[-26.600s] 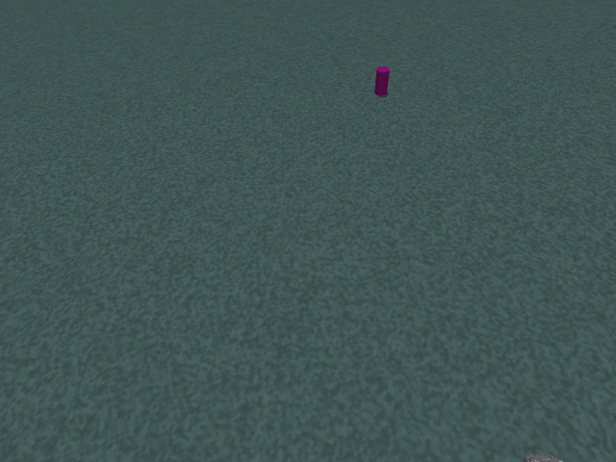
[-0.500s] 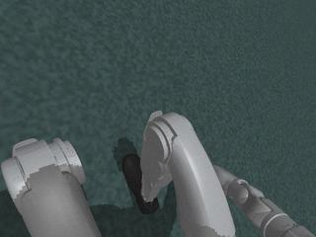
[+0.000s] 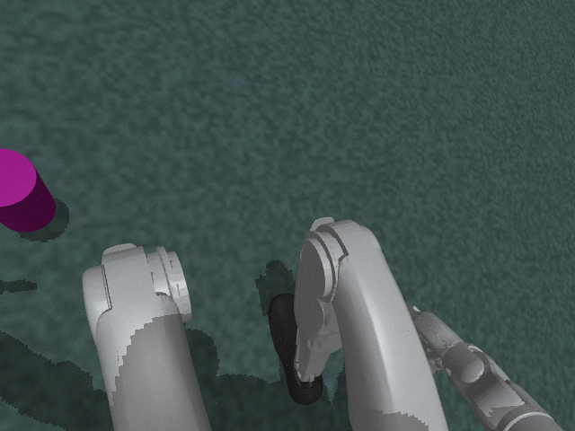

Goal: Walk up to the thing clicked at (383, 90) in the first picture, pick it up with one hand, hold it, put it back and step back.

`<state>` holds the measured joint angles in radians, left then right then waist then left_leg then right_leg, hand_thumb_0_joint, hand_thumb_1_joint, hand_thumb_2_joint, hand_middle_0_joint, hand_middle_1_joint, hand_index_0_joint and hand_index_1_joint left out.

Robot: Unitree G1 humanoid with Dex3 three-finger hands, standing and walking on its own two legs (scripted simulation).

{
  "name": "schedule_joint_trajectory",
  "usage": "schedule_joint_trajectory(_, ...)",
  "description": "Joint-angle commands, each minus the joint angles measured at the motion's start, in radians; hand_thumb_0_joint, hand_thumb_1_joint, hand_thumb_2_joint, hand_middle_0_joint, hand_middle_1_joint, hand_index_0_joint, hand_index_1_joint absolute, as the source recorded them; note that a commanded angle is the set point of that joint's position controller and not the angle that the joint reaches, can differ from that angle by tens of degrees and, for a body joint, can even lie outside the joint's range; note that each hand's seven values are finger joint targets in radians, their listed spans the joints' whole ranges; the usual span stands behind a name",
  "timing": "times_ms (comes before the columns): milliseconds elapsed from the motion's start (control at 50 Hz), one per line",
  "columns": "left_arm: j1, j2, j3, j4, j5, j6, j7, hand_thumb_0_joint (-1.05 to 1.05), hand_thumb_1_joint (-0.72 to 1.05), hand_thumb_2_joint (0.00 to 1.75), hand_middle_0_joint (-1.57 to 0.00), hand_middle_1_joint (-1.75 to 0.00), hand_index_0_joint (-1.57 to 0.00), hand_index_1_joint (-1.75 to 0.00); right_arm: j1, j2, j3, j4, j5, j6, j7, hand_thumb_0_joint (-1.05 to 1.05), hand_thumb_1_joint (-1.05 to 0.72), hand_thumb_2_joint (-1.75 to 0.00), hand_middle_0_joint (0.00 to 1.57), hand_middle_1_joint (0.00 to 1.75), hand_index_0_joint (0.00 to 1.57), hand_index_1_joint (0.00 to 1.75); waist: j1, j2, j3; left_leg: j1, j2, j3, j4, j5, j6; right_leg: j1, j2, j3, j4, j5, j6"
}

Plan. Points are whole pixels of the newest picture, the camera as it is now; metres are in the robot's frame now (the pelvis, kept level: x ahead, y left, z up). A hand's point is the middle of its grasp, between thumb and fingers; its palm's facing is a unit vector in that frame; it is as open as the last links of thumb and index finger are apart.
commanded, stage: rise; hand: left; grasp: from the side
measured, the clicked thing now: (15, 195) +0.42 +0.33 -0.23
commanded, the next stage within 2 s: home in 0.02 s
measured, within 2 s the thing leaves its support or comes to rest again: neither
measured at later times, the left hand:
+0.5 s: hand out of the picture +0.27 +0.40 +0.03, palm faces +0.36 -0.78 -0.52, open 17.3 cm
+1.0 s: hand out of the picture +0.23 +0.28 +0.24, palm faces +0.37 -0.84 -0.40, open 17.2 cm
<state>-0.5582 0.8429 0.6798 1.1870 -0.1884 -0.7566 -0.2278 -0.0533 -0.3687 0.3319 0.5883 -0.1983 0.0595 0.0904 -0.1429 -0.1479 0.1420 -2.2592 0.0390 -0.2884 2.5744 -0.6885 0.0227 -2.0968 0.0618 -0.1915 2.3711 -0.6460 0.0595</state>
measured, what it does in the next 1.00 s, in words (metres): rises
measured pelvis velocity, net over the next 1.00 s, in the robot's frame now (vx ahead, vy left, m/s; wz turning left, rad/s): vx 0.08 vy -0.01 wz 0.24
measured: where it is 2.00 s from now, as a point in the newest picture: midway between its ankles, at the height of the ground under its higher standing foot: (235, 393)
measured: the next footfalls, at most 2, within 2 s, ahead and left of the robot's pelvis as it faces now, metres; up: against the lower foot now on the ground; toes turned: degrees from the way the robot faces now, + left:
none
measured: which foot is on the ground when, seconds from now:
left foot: down 0.00-1.00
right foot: down 0.00-1.00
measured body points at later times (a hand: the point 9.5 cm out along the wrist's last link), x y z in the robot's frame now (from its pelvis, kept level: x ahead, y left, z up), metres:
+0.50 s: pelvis +0.01 -0.01 +0.11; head +0.21 +0.07 +0.51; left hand +0.25 +0.44 +0.06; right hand +0.21 -0.23 -0.02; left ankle +0.08 +0.12 -0.27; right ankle +0.13 -0.13 -0.27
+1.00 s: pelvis +0.08 -0.01 +0.35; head +0.17 +0.04 +0.78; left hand +0.21 +0.32 +0.27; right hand +0.31 -0.22 +0.26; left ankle +0.08 +0.12 -0.27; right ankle +0.13 -0.13 -0.27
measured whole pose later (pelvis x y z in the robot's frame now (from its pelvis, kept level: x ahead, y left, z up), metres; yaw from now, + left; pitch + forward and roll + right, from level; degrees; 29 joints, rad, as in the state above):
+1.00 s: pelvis +0.08 -0.01 +0.35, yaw +14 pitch +21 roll -3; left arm 0.20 0.30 0.14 0.27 -0.01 0.22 0.17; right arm 0.19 -0.23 0.01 0.51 0.05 -0.01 -0.14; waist -0.04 0.01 -0.16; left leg -1.13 0.05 -0.06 1.34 -0.58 -0.02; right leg -1.07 -0.01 -0.06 1.29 -0.58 0.01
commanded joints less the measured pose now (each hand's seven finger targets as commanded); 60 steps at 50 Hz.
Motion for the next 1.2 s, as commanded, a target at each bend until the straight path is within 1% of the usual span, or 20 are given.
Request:
schedule_joint_trajectory(0,-0.285,0.262,-0.056,-0.260,0.126,0.072,0.035,0.00,-0.51,0.07,-0.07,-0.08,-0.07,-0.08,0.101,-0.277,-0.205,-0.024,0.066,0.011,-0.030,0.00,-0.92,-0.91,0.20,0.30,0.20,0.30,-0.041,0.529,-0.689,0.542,0.048,0.080,-0.453,0.036,-0.034,0.142,0.011,-0.062,-0.196,0.093,-0.089)
schedule_joint_trajectory(20,-0.358,0.323,-0.033,-0.353,0.138,0.082,0.051,0.00,-0.53,0.08,-0.07,-0.07,-0.07,-0.07,0.122,-0.266,-0.207,-0.016,0.075,0.015,-0.029,0.00,-0.93,-0.92,0.20,0.30,0.20,0.30,-0.025,0.577,-0.726,0.568,0.048,0.082,-0.473,0.021,-0.037,0.145,0.010,-0.055,-0.200,0.088,-0.089)
schedule_joint_trajectory(60,-0.211,0.417,0.030,-0.421,0.173,0.161,0.093,0.00,-0.55,0.07,-0.09,-0.07,-0.08,-0.08,0.139,-0.254,-0.238,-0.037,0.094,0.025,-0.038,0.00,-0.97,-0.92,0.20,0.30,0.20,0.30,0.048,0.658,-0.785,0.619,0.042,0.114,-0.522,0.037,-0.039,0.167,0.005,-0.025,-0.217,0.081,-0.094)
schedule_joint_trajectory(100,-0.181,0.416,0.024,-0.457,0.201,0.222,0.119,0.00,-0.57,0.07,-0.11,-0.09,-0.10,-0.09,0.162,-0.238,-0.258,-0.031,0.113,0.038,-0.040,0.00,-1.01,-0.93,0.20,0.30,0.20,0.30,0.055,0.668,-0.763,0.609,0.036,0.132,-0.548,0.034,-0.036,0.144,0.002,-0.006,-0.224,0.072,-0.102)
schedule_joint_trajectory(120,-0.257,0.463,0.053,-0.553,0.209,0.236,0.135,0.00,-0.49,0.13,-0.07,-0.08,-0.07,-0.08,0.182,-0.224,-0.264,-0.011,0.119,0.046,-0.042,0.00,-0.93,-0.90,0.20,0.30,0.20,0.30,0.060,0.676,-0.775,0.607,0.032,0.139,-0.551,0.052,-0.035,0.140,0.001,0.002,-0.227,0.080,-0.105)
schedule_joint_trajectory(160,-0.175,0.434,0.052,-0.538,0.225,0.293,0.159,0.00,-0.52,0.07,-0.05,-0.06,-0.05,-0.06,0.178,-0.201,-0.280,-0.030,0.137,0.053,-0.050,0.00,-0.90,-0.90,0.20,0.30,0.20,0.30,0.083,0.655,-0.766,0.601,0.025,0.155,-0.568,0.057,-0.030,0.144,-0.002,0.015,-0.249,0.081,-0.108)
schedule_joint_trajectory(200,-0.081,0.308,0.007,-0.452,0.233,0.350,0.170,0.00,-0.51,0.08,-0.06,-0.06,-0.06,-0.06,0.176,-0.186,-0.300,-0.045,0.147,0.052,-0.053,0.00,-0.90,-0.90,0.20,0.30,0.20,0.30,0.066,0.560,-0.738,0.564,0.016,0.170,-0.568,0.080,-0.022,0.153,-0.006,0.024,-0.283,0.091,-0.108)
schedule_joint_trajectory(220,-0.039,0.222,-0.026,-0.394,0.233,0.374,0.172,0.00,-0.50,0.09,-0.06,-0.07,-0.06,-0.07,0.187,-0.178,-0.313,-0.037,0.153,0.052,-0.053,0.00,-0.90,-0.90,0.20,0.30,0.20,0.30,0.058,0.496,-0.711,0.541,0.013,0.170,-0.572,0.071,-0.017,0.143,-0.007,0.023,-0.302,0.080,-0.107)
schedule_joint_trajectory(240,0.070,0.072,-0.106,-0.264,0.232,0.413,0.166,0.00,-0.51,0.08,-0.06,-0.07,-0.06,-0.07,0.197,-0.158,-0.317,-0.024,0.159,0.055,-0.050,0.00,-0.90,-0.90,0.20,0.30,0.20,0.30,0.043,0.415,-0.665,0.510,0.007,0.172,-0.581,0.048,-0.010,0.139,-0.007,0.019,-0.328,0.050,-0.105)
schedule_joint_trajectory(300,0.122,0.097,-0.088,-0.420,0.234,0.474,0.184,0.00,-0.54,0.07,-0.06,-0.06,-0.06,-0.06,0.207,-0.168,-0.370,-0.049,0.178,0.062,-0.052,0.00,-0.90,-0.90,0.20,0.30,0.20,0.30,0.106,0.377,-0.779,0.591,0.003,0.185,-0.630,0.075,-0.009,0.189,-0.014,0.043,-0.393,0.051,-0.103)
schedule_joint_trajectory(340,0.127,-0.011,-0.191,-0.536,0.230,0.519,0.184,0.00,-0.52,0.08,-0.06,-0.07,-0.06,-0.07,0.193,-0.160,-0.386,-0.090,0.196,0.059,-0.049,0.00,-0.89,-0.90,0.20,0.30,0.20,0.30,0.092,0.361,-0.839,0.671,0.003,0.168,-0.700,0.051,-0.011,0.222,-0.019,0.046,-0.437,0.040,-0.100)
schedule_joint_trajectory(360,0.145,-0.015,-0.193,-0.599,0.226,0.540,0.194,0.00,-0.55,0.06,-0.06,-0.06,-0.06,-0.06,0.204,-0.162,-0.396,-0.091,0.206,0.058,-0.052,0.00,-0.89,-0.90,0.20,0.30,0.20,0.30,0.082,0.337,-0.876,0.709,0.006,0.158,-0.719,0.057,-0.010,0.253,-0.020,0.046,-0.462,0.051,-0.095)
schedule_joint_trajectory(440,0.322,0.116,-0.110,-0.922,0.214,0.623,0.257,0.00,-0.50,0.09,-0.06,-0.06,-0.06,-0.06,0.212,-0.150,-0.425,-0.156,0.242,0.060,-0.083,0.00,-0.89,-0.90,0.20,0.30,0.20,0.30,0.157,0.280,-1.001,0.809,-0.002,0.190,-0.838,0.065,0.000,0.492,-0.026,0.096,-0.617,0.054,-0.086)
schedule_joint_trajectory(500,0.350,0.047,-0.152,-1.025,0.212,0.678,0.295,0.00,-0.44,0.12,-0.06,-0.07,-0.06,-0.07,0.205,-0.110,-0.413,-0.170,0.256,0.048,-0.117,0.00,-0.90,-0.90,0.20,0.30,0.20,0.30,0.136,0.262,-0.914,0.850,-0.002,0.198,-0.935,0.010,0.004,0.568,-0.030,0.125,-0.710,0.011,-0.085)
schedule_joint_trajectory(560,0.394,0.006,-0.164,-1.047,0.213,0.719,0.332,0.00,-0.47,0.10,-0.06,-0.07,-0.06,-0.07,0.202,-0.071,-0.405,-0.161,0.253,0.028,-0.149,0.00,-0.90,-0.90,0.20,0.30,0.20,0.30,0.141,0.286,-0.905,0.926,-0.008,0.228,-0.984,0.085,0.004,0.679,-0.035,0.156,-0.787,0.072,-0.084)
schedule_joint_trajectory(680,0.560,-0.226,-0.317,-0.956,0.203,0.800,0.362,0.00,-0.54,0.06,-0.05,-0.06,-0.05,-0.06,0.228,-0.023,-0.393,-0.139,0.237,-0.025,-0.193,0.00,-0.90,-0.90,0.20,0.30,0.20,0.30,0.106,0.261,-0.756,1.047,-0.013,0.269,-1.083,0.245,0.006,0.854,-0.043,0.179,-0.968,0.214,-0.082)
schedule_joint_trajectory(840,0.652,-0.327,-0.428,-1.005,0.193,0.885,0.398,0.00,-0.51,0.08,-0.05,-0.06,-0.05,-0.06,0.259,-0.009,-0.381,-0.171,0.243,-0.087,-0.225,0.00,-0.90,-0.90,0.20,0.30,0.20,0.30,0.095,0.212,-0.669,1.277,-0.015,0.262,-1.317,0.312,-0.004,1.126,-0.057,0.166,-1.196,0.284,-0.073)
schedule_joint_trajectory(940,0.766,-0.372,-0.476,-1.118,0.189,0.939,0.425,0.00,-0.50,0.08,-0.05,-0.06,-0.05,-0.06,0.286,0.008,-0.374,-0.193,0.244,-0.104,-0.250,0.00,-0.90,-0.90,0.20,0.30,0.20,0.30,0.106,0.245,-0.643,1.468,-0.016,0.269,-1.441,0.465,-0.017,1.288,-0.053,0.151,-1.298,0.418,-0.073)
schedule_joint_trajectory(1100,0.929,-0.475,-0.585,-1.286,0.177,1.004,0.443,0.00,-0.51,0.08,-0.05,-0.06,-0.05,-0.06,0.297,0.035,-0.359,-0.234,0.235,-0.129,-0.282,0.00,-0.90,-0.90,0.20,0.30,0.20,0.30,0.109,0.257,-0.497,1.625,-0.018,0.270,-1.630,0.481,-0.025,1.442,-0.044,0.122,-1.462,0.422,-0.072)
schedule_joint_trajectory(1180,0.994,-0.521,-0.638,-1.367,0.176,1.022,0.437,0.00,-0.50,0.08,-0.05,-0.06,-0.05,-0.06,0.282,0.043,-0.352,-0.263,0.231,-0.150,-0.288,0.00,-0.90,-0.90,0.20,0.30,0.20,0.30,0.106,0.224,-0.404,1.647,-0.011,0.251,-1.707,0.410,-0.025,1.463,-0.037,0.103,-1.514,0.362,-0.069)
